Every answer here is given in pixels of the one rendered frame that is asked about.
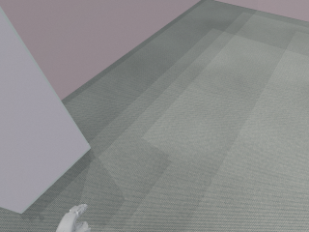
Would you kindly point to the robot left hand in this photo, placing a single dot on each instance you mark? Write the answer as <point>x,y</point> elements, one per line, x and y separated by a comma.
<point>68,221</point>

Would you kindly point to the fridge door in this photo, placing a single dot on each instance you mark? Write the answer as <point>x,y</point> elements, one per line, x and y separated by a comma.
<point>38,140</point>

